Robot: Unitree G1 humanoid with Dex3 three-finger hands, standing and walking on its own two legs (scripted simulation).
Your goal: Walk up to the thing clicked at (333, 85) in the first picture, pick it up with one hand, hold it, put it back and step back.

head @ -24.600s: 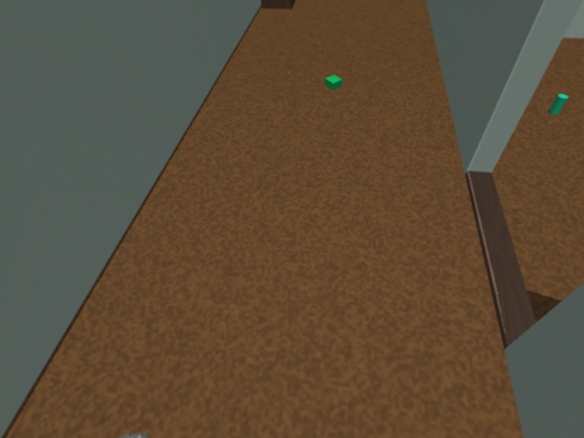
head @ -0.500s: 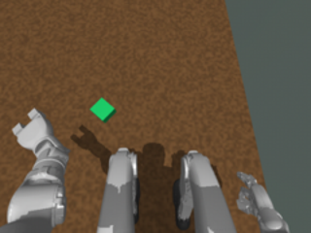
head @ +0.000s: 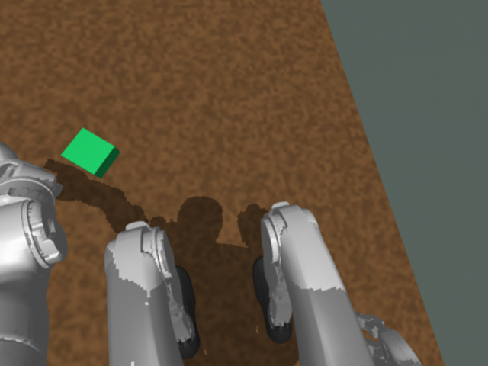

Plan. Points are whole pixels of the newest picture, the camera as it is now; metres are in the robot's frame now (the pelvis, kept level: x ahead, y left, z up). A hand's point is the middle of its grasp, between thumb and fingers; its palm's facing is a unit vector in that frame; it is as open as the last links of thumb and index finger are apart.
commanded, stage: rise first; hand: left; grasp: from above
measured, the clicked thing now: (92, 153) +0.52 +0.31 -0.35
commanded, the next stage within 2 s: none
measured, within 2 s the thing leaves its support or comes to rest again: neither
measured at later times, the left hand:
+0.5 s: hand (38, 166) +0.45 +0.35 -0.20, palm faces -0.19 -0.38 -0.91, open 13.6 cm
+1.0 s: hand (47, 156) +0.47 +0.35 -0.22, palm faces -0.14 -0.39 -0.91, open 13.6 cm
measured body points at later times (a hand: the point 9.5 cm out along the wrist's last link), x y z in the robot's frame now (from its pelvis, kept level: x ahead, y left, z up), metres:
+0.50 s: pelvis +0.01 -0.01 -0.05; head +0.26 +0.04 +0.32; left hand +0.46 +0.37 -0.15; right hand +0.06 -0.26 -0.17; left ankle +0.09 +0.11 -0.34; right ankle +0.09 -0.11 -0.34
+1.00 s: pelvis +0.00 +0.00 -0.06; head +0.28 +0.06 +0.30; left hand +0.48 +0.37 -0.17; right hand +0.01 -0.26 -0.14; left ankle +0.09 +0.11 -0.34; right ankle +0.09 -0.11 -0.34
